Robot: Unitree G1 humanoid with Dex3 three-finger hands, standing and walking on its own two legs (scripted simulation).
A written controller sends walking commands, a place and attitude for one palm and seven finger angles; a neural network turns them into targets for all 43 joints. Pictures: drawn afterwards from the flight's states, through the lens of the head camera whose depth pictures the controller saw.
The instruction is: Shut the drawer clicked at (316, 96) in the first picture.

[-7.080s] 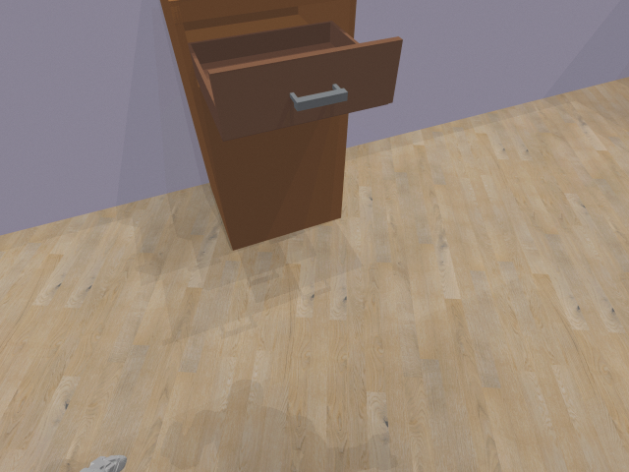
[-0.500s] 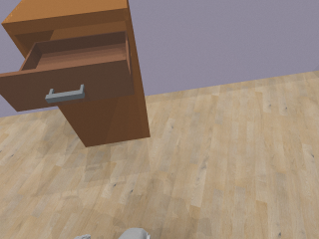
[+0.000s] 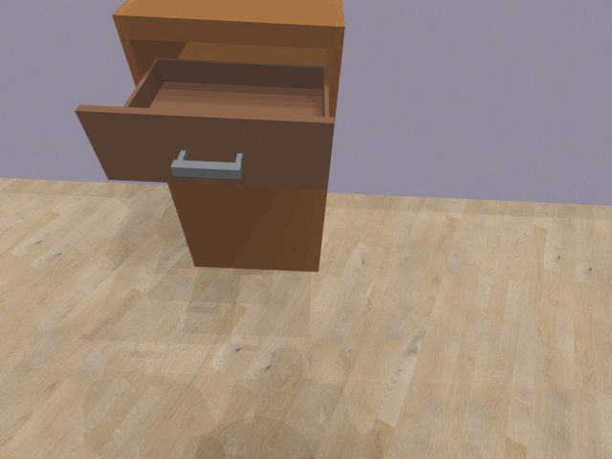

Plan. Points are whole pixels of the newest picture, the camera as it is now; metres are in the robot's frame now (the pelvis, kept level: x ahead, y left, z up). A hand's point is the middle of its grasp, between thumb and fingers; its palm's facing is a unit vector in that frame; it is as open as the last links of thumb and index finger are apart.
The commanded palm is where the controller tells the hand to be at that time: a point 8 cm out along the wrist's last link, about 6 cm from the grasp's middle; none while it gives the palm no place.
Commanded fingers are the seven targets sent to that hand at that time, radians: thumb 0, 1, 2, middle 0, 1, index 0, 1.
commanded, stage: take the last steps up to it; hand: left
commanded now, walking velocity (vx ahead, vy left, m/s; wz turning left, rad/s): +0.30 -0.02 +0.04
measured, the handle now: (209, 162) +0.59 +0.23 +0.03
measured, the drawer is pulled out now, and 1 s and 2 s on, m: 0.29 0.29 0.29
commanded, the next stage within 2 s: come to a stop and stand still in 0.84 s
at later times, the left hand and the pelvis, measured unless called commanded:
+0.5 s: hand out of the picture +0.05 +0.13 -0.16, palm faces +0.14 -0.98 -0.16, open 7.3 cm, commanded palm none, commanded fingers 0.00 0.90 0.90 -0.20 -0.30 -0.20 -0.30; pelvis +0.13 -0.02 +0.00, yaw +3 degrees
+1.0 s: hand (206, 322) +0.37 +0.21 -0.17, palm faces +0.05 -0.98 -0.20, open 7.4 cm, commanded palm none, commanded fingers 0.00 0.90 0.90 -0.20 -0.30 -0.20 -0.30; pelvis +0.29 +0.03 +0.00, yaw +1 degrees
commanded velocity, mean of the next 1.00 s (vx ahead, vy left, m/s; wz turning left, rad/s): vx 0.20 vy -0.01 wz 0.02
